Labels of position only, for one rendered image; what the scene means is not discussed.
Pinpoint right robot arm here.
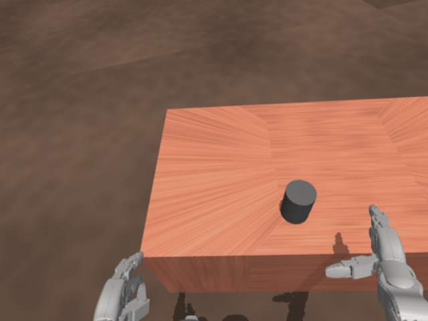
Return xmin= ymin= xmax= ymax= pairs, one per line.
xmin=377 ymin=260 xmax=428 ymax=321

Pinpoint left robot hand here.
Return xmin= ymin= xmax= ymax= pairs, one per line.
xmin=93 ymin=251 xmax=150 ymax=321

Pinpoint can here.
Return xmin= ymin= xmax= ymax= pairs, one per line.
xmin=280 ymin=180 xmax=317 ymax=224

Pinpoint right robot hand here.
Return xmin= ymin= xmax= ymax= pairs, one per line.
xmin=325 ymin=205 xmax=407 ymax=279

